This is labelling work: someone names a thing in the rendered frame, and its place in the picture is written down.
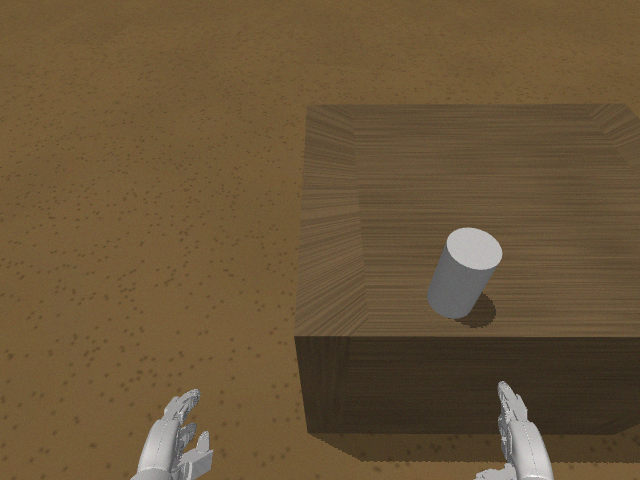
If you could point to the right robot hand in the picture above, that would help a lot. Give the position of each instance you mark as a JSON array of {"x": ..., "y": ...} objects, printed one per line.
[{"x": 521, "y": 442}]

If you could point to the left robot hand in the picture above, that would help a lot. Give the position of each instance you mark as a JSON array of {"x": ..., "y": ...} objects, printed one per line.
[{"x": 166, "y": 441}]

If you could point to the can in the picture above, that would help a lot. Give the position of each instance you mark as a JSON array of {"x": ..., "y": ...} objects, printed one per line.
[{"x": 469, "y": 258}]

